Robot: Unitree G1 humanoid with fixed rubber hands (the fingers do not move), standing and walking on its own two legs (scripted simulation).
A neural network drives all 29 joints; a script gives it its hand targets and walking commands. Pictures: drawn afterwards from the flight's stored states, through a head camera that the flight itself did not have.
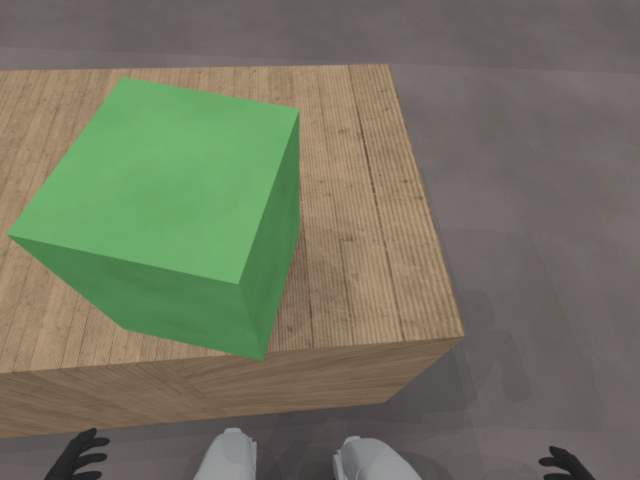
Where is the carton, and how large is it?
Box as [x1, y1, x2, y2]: [6, 77, 298, 360]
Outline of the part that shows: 122,77 6,234 125,329 262,360 298,235 298,109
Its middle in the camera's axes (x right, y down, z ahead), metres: -0.15 -0.01 +0.48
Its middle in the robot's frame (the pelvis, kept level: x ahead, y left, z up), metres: +0.40 +0.13 +0.04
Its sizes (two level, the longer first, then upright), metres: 0.210 0.200 0.250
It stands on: a pedestal, 0.64 m high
